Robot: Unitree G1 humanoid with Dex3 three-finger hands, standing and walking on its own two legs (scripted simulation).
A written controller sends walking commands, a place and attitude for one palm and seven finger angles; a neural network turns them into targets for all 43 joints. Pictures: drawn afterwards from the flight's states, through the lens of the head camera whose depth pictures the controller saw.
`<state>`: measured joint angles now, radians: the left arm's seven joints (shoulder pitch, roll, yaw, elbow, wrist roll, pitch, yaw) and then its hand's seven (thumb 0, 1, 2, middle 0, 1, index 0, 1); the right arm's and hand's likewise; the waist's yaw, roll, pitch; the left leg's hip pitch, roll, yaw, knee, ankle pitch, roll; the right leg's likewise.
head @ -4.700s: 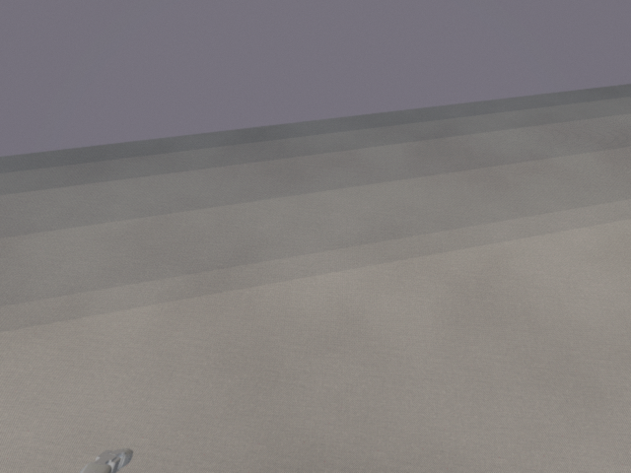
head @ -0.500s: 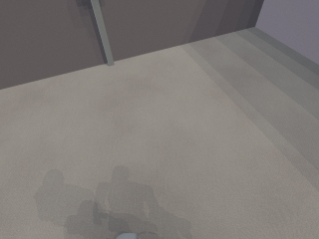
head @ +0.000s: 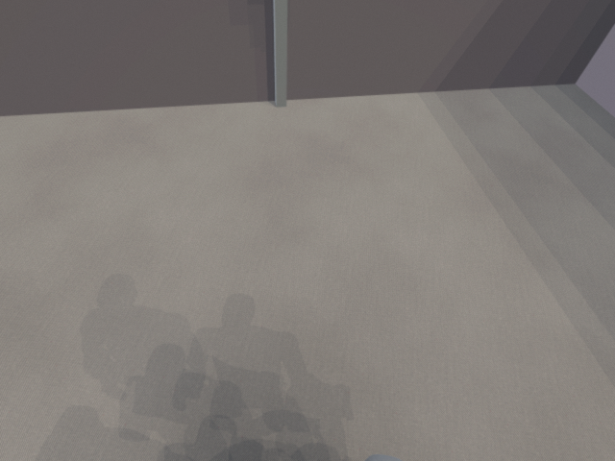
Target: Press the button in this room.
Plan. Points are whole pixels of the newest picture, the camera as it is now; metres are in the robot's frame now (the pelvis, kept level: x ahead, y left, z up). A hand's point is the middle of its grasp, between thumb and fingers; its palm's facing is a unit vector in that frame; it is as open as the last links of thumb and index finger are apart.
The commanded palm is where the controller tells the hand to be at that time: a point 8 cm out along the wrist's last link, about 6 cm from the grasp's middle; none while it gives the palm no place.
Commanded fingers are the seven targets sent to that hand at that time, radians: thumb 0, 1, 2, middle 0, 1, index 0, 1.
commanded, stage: turn or walk to find it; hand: left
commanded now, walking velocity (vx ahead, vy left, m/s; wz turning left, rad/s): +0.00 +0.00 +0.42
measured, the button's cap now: out of the picture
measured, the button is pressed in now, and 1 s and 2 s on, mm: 0 0 0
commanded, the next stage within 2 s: none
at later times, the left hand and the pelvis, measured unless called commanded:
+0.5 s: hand out of the picture +0.00 +0.13 -0.15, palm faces +0.26 -0.92 -0.28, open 7.4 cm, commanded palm none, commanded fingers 0.00 0.90 0.90 -0.20 -0.30 -0.20 -0.30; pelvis -0.02 -0.07 +0.00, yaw +15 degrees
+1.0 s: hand out of the picture -0.12 +0.19 -0.18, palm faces +0.49 -0.84 -0.23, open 7.4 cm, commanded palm none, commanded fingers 0.00 0.90 0.90 -0.20 -0.30 -0.20 -0.30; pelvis -0.06 -0.02 +0.00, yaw +27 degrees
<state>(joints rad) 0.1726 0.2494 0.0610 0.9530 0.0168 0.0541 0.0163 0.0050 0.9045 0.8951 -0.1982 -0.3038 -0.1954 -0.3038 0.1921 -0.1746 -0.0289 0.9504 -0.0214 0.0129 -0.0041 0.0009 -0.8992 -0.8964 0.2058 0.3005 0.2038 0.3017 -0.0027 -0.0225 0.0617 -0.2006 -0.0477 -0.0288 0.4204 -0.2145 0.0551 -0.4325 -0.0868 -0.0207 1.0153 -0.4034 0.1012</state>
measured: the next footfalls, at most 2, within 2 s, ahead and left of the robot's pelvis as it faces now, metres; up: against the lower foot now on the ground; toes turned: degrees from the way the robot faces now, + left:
right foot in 0.20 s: +0.03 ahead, -0.14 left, +0.00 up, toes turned +3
left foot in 0.76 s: -0.06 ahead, +0.08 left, +0.00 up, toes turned +27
